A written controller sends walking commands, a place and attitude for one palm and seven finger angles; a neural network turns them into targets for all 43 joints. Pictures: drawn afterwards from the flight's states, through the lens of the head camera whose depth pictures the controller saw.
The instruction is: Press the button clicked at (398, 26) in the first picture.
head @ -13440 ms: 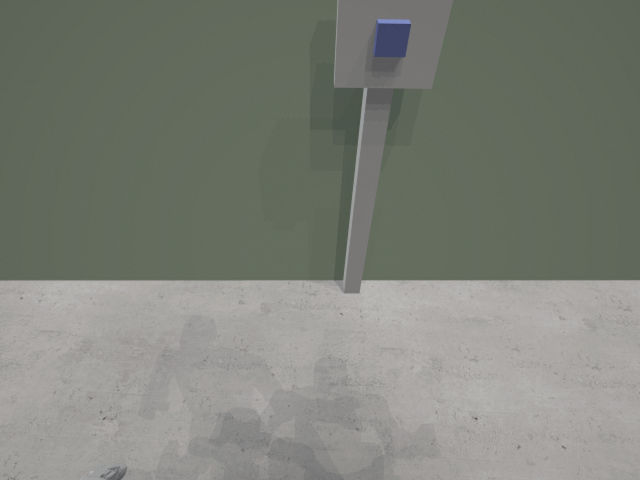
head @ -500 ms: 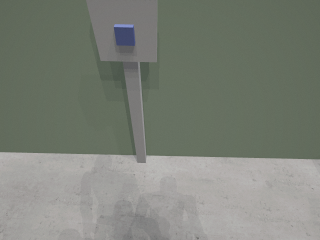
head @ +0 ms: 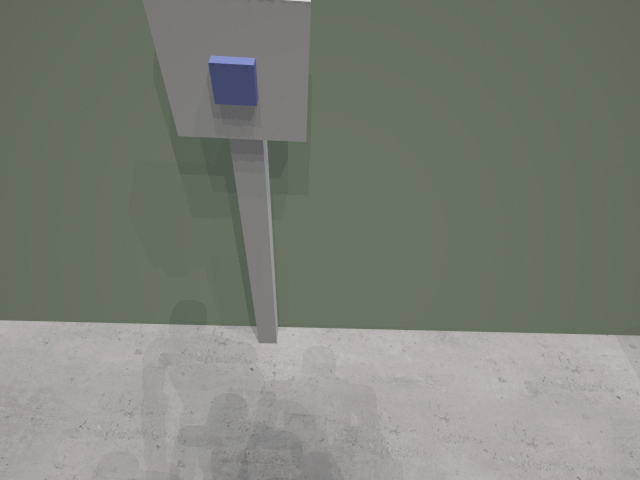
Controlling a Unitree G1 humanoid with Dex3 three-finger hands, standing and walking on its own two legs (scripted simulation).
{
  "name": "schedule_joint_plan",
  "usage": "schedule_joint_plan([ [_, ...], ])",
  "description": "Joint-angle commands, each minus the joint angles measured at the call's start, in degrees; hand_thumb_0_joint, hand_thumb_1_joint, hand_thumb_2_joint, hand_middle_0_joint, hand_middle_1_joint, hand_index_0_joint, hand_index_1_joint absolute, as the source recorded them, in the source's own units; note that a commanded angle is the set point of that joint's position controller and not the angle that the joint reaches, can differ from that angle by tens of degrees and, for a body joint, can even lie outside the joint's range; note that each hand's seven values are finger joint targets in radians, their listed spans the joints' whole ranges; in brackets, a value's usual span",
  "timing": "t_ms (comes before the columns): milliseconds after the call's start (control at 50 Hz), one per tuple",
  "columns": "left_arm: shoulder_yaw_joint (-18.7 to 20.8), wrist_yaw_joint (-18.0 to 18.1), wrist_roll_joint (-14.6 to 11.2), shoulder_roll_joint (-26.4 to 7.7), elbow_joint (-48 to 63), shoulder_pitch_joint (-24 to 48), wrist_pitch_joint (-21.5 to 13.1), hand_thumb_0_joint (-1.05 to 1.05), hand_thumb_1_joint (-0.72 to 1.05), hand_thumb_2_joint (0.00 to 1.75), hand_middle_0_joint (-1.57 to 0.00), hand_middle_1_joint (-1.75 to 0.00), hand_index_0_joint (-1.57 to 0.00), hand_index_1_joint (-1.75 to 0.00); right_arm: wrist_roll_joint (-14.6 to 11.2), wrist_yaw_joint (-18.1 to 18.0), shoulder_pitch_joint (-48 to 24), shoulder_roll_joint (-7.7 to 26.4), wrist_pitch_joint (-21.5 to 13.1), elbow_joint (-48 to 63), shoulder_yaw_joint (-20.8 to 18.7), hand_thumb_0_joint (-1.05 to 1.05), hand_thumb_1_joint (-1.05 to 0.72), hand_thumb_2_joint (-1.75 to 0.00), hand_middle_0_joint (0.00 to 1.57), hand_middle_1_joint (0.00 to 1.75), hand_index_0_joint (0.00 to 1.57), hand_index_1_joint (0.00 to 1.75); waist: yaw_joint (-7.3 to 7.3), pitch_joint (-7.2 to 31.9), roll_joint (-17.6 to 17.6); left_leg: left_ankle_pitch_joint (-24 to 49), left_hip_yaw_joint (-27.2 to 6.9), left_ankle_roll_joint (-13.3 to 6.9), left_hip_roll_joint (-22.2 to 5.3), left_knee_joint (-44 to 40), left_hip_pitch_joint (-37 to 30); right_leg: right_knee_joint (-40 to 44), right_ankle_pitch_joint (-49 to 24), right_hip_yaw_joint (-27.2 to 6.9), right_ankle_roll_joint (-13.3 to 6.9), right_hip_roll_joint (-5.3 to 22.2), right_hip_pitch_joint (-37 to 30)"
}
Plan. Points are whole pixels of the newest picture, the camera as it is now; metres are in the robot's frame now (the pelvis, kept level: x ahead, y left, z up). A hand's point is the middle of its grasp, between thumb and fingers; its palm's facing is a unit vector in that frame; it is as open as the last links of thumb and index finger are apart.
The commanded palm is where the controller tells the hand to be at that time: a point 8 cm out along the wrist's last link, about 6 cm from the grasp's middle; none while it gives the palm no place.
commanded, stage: shuffle to correct the standing spot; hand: left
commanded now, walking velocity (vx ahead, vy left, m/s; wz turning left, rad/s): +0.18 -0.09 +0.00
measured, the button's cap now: (234, 80) +0.60 +0.17 +0.19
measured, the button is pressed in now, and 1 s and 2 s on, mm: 0 0 0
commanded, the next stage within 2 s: come to a stop and stand still in 0.20 s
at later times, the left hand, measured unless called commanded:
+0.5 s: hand (240, 456) +0.18 +0.12 -0.16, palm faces +0.11 -0.97 -0.22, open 7.2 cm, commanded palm none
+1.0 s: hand out of the picture +0.13 +0.12 -0.17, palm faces +0.10 -0.97 -0.24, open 7.4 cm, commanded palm none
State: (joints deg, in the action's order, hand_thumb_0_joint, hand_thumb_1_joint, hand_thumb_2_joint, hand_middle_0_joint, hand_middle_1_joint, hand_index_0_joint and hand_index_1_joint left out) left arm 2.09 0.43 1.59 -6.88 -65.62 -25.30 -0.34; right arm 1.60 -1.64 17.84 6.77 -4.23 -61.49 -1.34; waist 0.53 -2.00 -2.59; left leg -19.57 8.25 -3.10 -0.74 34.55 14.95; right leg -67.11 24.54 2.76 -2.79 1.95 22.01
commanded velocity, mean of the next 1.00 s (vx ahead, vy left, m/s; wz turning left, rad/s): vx -0.04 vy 0.00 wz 0.00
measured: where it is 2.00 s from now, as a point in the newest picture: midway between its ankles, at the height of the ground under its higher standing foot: outside the picture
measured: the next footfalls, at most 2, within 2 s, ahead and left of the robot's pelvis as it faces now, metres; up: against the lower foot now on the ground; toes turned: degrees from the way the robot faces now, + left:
right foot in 0.28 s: +0.22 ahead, -0.17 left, +0.00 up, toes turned -6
left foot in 0.60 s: +0.23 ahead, +0.04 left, +0.00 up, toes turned +6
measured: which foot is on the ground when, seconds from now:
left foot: down 0.00-0.30, up 0.32-0.58, down 0.60-1.00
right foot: up 0.00-0.26, down 0.28-0.62, up 0.64-0.90, down 0.92-1.00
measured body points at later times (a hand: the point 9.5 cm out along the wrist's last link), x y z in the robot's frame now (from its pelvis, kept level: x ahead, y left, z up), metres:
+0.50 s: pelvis +0.14 -0.07 +0.01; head +0.17 -0.06 +0.46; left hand +0.18 +0.17 -0.14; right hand +0.16 -0.30 -0.15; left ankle +0.14 +0.05 -0.70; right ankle +0.18 -0.16 -0.73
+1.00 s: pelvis +0.12 -0.07 -0.01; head +0.15 -0.08 +0.44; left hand +0.13 +0.17 -0.15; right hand +0.23 -0.29 -0.15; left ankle +0.19 +0.03 -0.73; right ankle +0.09 -0.20 -0.73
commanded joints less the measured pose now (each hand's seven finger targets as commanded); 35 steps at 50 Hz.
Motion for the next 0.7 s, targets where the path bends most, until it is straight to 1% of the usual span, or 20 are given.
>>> schedule_joint_plan([
  [0, 0.29, -0.99, 0.45, -0.26, 5.94, 1.71, -0.99, 0.0, 0.9, 0.9, -0.2, -0.3, -0.2, -0.3, -0.36, -0.51, 6.77, 5.96, -0.86, -0.75, -0.57, 0.0, -0.9, -0.9, 0.2, 0.3, 0.2, 0.3, -1.03, -4.55, 8.17, 15.62, -14.55, -7.9, -15.58, -22.57, -0.27, 1.51, -7.57, -1.3, 1.78, 4.55, 11.08],
  [60, 0.52, -1.27, 0.24, -0.39, 7.32, 5.13, -0.68, 0.0, 0.9, 0.9, -0.2, -0.3, -0.2, -0.3, -0.25, -0.37, 6.68, 6.65, -0.85, -0.29, -1.02, 0.0, -0.9, -0.9, 0.2, 0.3, 0.2, 0.3, -0.91, -3.64, 7.61, 20.49, -9.88, -7.2, -13.78, -22.6, -2.22, 10.74, -10.21, 0.8, 2.69, 4.45, 10.29],
  [160, 1.0, -1.5, 0.01, -2.27, 9.5, 13.35, -1.19, 0.0, 0.9, 0.9, -0.2, -0.3, -0.2, -0.3, 0.44, -0.12, 7.64, 7.76, 0.57, -0.71, -2.08, 0.0, -0.9, -0.9, 0.2, 0.3, 0.2, 0.3, 1.42, -4.37, 10.18, 19.42, -8.96, -5.68, -14.49, -19.48, -4.01, 26.94, -10.51, 3.98, 2.39, 2.67, 4.54],
  [200, 1.4, -1.54, -0.01, -3.43, 8.91, 11.43, -1.69, 0.0, 0.9, 0.9, -0.2, -0.3, -0.2, -0.3, 0.47, -0.04, 6.92, 8.35, 1.15, -0.5, -2.3, 0.0, -0.9, -0.9, 0.2, 0.3, 0.2, 0.3, 0.25, -2.61, 8.48, 17.2, -8.96, -4.21, -13.74, -14.98, -2.15, 33.19, -12.47, 5.52, 1.99, 0.88, -3.96],
  [220, 1.84, -1.4, 0.01, -4.97, 7.4, 7.01, -2.1, 0.0, 0.9, 0.9, -0.2, -0.3, -0.2, -0.3, 0.3, 0.12, 6.8, 8.0, 1.34, -0.58, -2.23, 0.0, -0.9, -0.9, 0.2, 0.3, 0.2, 0.3, -1.98, -0.48, 5.16, 15.96, -7.58, -2.72, -11.79, -9.48, -0.12, 37.03, -14.42, 5.65, 1.84, 0.03, -11.75],
  [240, 2.45, -0.96, 0.05, -7.96, 5.55, 1.17, -2.65, 0.0, 0.9, 0.9, -0.2, -0.3, -0.2, -0.3, -0.15, 0.57, 6.72, 6.81, 1.28, -0.56, -2.08, 0.0, -0.9, -0.9, 0.2, 0.3, 0.2, 0.3, -4.72, 3.17, -0.69, 12.19, -4.65, -0.79, -8.52, -0.23, 5.62, 38.81, -14.92, 0.94, 0.28, 3.4, -22.33],
  [260, 3.6, -0.24, 0.24, -13.47, 4.03, -4.92, -3.09, 0.0, 0.9, 0.9, -0.2, -0.3, -0.2, -0.3, -0.68, 1.01, 8.59, 3.06, 0.99, 0.39, -1.18, 0.0, -0.9, -0.9, 0.2, 0.3, 0.2, 0.3, -6.5, 8.82, -15.36, -3.17, 0.92, 1.69, -1.74, 15.59, 16.02, 43.52, -17.12, -15.46, -4.56, 16.95, -33.4],
  [280, 3.7, 0.08, -0.57, -16.2, 3.74, -8.64, -2.68, 0.0, 0.9, 0.9, -0.2, -0.3, -0.2, -0.3, -0.93, 0.76, 4.98, 4.05, 1.56, 2.43, -1.05, 0.0, -0.9, -0.9, 0.2, 0.3, 0.2, 0.3, -7.83, 9.95, -15.68, -19.02, -2.58, 1.86, -0.07, 30.58, 20.83, 49.32, -20.88, -25.14, -9.66, 23.56, -32.62],
  [320, 2.65, 0.66, -0.44, -11.88, 5.97, 1.19, -2.58, 0.0, 0.9, 0.9, -0.2, -0.3, -0.2, -0.3, -0.58, 0.86, 1.21, 4.81, 2.14, 2.8, -1.74, 0.0, -0.9, -0.9, 0.2, 0.3, 0.2, 0.3, -4.48, 4.16, -10.91, -11.63, -6.99, 2.1, -4.43, 38.84, 21.42, 51.84, -14.27, -21.75, -10.05, 21.79, -18.78],
  [340, 2.04, 1.33, -0.28, -8.88, 7.67, 6.67, -2.26, 0.0, 0.9, 0.9, -0.2, -0.3, -0.2, -0.3, -0.47, 0.89, 1.0, 4.15, 2.81, 1.95, -1.51, 0.0, -0.9, -0.9, 0.2, 0.3, 0.2, 0.3, -2.15, 0.99, -5.08, -7.94, -7.74, 2.76, -6.22, 34.61, 17.29, 52.54, -18.11, -14.75, -8.69, 19.85, -11.06],
  [380, 0.86, 1.61, 0.21, -7.48, 9.3, 11.89, -2.39, 0.0, 0.9, 0.9, -0.2, -0.3, -0.2, -0.3, -0.75, 0.74, 4.55, 1.15, 3.88, -0.54, -0.26, 0.0, -0.9, -0.9, 0.2, 0.3, 0.2, 0.3, 1.07, 1.2, -4.11, -5.33, -6.13, 4.29, -5.14, 20.85, 7.0, 50.56, -34.38, -4.22, -6.5, 15.62, -3.87],
  [460, 2.0, 2.0, -0.15, -11.01, 8.98, 9.44, -0.88, 0.0, 0.9, 0.9, -0.2, -0.3, -0.2, -0.3, -1.13, 0.42, 3.18, 1.58, 5.18, 0.22, -0.8, 0.0, -0.9, -0.9, 0.2, 0.3, 0.2, 0.3, -0.86, 3.25, -2.75, 0.09, -2.7, 5.53, -1.26, 6.68, 3.53, 45.2, -41.32, -3.89, -7.43, 15.15, -8.51],
  [500, 2.36, 1.92, -0.31, -11.94, 9.11, 9.51, -0.19, 0.0, 0.9, 0.9, -0.2, -0.3, -0.2, -0.3, -0.91, 0.37, 1.51, 3.31, 5.56, 1.8, -1.35, 0.0, -0.9, -0.9, 0.2, 0.3, 0.2, 0.3, -1.05, 2.25, -4.82, 1.58, -2.87, 5.47, -1.34, 3.46, 2.48, 44.31, -40.16, -5.23, -7.39, 15.94, -7.99],
  [540, 2.63, 1.84, -0.38, -12.1, 9.64, 10.48, 0.44, 0.0, 0.9, 0.9, -0.2, -0.3, -0.2, -0.3, -0.92, 0.31, 2.02, 4.53, 5.61, 2.39, -1.87, 0.0, -0.9, -0.9, 0.2, 0.3, 0.2, 0.3, 0.07, 2.16, -3.85, 7.39, -3.25, 5.01, -1.87, -3.22, -1.85, 41.55, -35.95, -5.09, -5.95, 15.33, -5.71],
  [560, 2.6, 1.75, -0.6, -11.1, 10.03, 10.46, 0.81, 0.0, 0.9, 0.9, -0.2, -0.3, -0.2, -0.3, -0.82, 0.24, 2.18, 6.03, 5.33, 2.78, -2.21, 0.0, -0.9, -0.9, 0.2, 0.3, 0.2, 0.3, 0.31, 2.46, -0.49, 16.21, -5.21, 3.67, -4.41, -6.62, -5.63, 38.48, -31.04, -3.41, -3.79, 13.11, -2.88],
  [580, 2.31, 1.62, -0.73, -8.79, 10.84, 9.16, 1.22, 0.0, 0.9, 0.9, -0.2, -0.3, -0.2, -0.3, -0.37, 0.12, 1.37, 9.21, 4.95, 3.99, -2.65, 0.0, -0.9, -0.9, 0.2, 0.3, 0.2, 0.3, -0.38, 3.01, 9.16, 31.56, -14.09, -0.32, -12.47, -9.21, -7.09, 33.4, -19.15, 0.69, -0.09, 7.26, 0.44],
  [600, 1.61, 1.8, -0.87, -6.86, 11.13, 8.64, 1.63, 0.0, 0.9, 0.9, -0.2, -0.3, -0.2, -0.3, -0.22, 0.13, -0.47, 11.2, 4.89, 5.68, -2.69, 0.0, -0.9, -0.9, 0.2, 0.3, 0.2, 0.3, -0.69, 3.24, 17.17, 40.72, -19.64, -5.91, -18.96, -15.02, -2.79, 23.81, 1.83, 4.32, 2.44, 1.59, -1.12],
  [620, 1.65, 1.93, -0.62, -7.16, 10.83, 9.71, 2.16, 0.0, 0.9, 0.9, -0.2, -0.3, -0.2, -0.3, -0.19, -0.38, -2.59, 11.43, 4.69, 6.5, -2.69, 0.0, -0.9, -0.9, 0.2, 0.3, 0.2, 0.3, -0.05, 4.23, 17.7, 39.23, -21.29, -8.96, -19.84, -17.47, -0.32, 12.57, 9.73, 0.42, 2.55, -0.08, -1.68],
  [640, 1.75, 1.87, -0.48, -7.39, 10.49, 9.52, 2.21, 0.0, 0.9, 0.9, -0.2, -0.3, -0.2, -0.3, -0.21, -0.77, -4.89, 10.89, 4.51, 7.39, -2.56, 0.0, -0.9, -0.9, 0.2, 0.3, 0.2, 0.3, -1.07, 4.27, 15.13, 38.81, -19.54, -9.91, -18.99, -16.24, 0.23, 6.89, 9.04, -2.67, 2.14, 0.41, -0.23],
  [680, 1.93, 1.73, -0.27, -6.58, 9.4, 7.71, 2.03, 0.0, 0.9, 0.9, -0.2, -0.3, -0.2, -0.3, -0.03, -0.8, -7.01, 10.09, 4.24, 8.28, -2.31, 0.0, -0.9, -0.9, 0.2, 0.3, 0.2, 0.3, -1.91, 5.9, 8.64, 38.82, -15.73, -9.43, -16.69, -14.18, -3.47, 2.12, 4.74, -3.93, 2.89, 0.03, 2.79],
])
